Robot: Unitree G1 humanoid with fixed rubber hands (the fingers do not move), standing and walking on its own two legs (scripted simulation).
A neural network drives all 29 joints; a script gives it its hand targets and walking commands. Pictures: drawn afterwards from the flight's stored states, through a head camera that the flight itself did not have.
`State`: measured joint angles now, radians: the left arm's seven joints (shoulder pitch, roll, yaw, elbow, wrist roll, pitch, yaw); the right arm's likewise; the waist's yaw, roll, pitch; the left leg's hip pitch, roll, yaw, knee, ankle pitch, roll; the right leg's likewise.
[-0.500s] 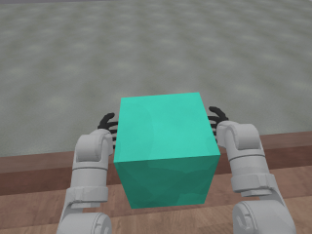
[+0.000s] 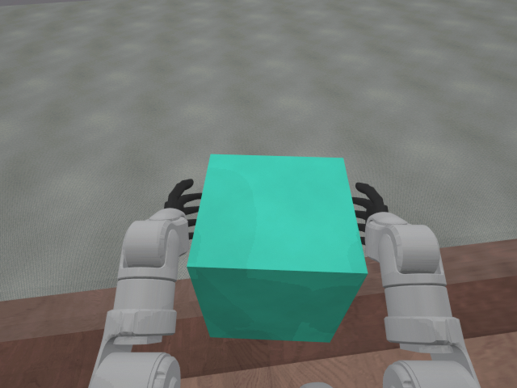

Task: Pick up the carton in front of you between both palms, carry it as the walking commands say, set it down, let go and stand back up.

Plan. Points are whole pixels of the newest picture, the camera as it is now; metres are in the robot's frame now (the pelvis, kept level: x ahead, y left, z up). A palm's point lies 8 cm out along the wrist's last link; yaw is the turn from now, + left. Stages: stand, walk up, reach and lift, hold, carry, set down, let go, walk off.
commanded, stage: carry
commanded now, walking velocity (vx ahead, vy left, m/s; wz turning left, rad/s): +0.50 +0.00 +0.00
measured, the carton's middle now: (272, 252) +0.35 -0.03 +0.03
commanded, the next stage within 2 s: none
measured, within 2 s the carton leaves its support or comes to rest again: neither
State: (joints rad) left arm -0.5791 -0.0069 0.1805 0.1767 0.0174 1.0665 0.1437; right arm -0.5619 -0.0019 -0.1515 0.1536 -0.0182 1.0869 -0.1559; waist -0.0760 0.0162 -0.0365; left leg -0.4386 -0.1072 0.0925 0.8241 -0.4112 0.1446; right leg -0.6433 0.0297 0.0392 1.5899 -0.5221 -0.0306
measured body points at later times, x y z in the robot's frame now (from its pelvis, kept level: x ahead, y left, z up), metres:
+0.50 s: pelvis +0.38 -0.05 -0.17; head +0.40 -0.05 +0.28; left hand +0.72 +0.13 -0.11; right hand +0.75 -0.17 -0.11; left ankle +0.47 +0.10 -0.81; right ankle +0.32 -0.08 -0.85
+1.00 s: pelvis +0.79 -0.04 -0.36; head +0.81 -0.02 +0.09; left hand +1.16 +0.09 -0.27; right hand +1.15 -0.21 -0.26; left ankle +0.64 +0.02 -0.99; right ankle +0.97 -0.14 -1.05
